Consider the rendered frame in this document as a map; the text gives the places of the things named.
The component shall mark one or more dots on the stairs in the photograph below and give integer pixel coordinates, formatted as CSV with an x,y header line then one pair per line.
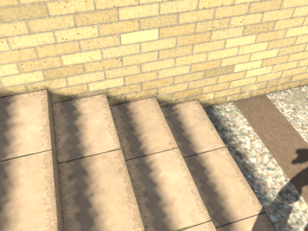
x,y
83,165

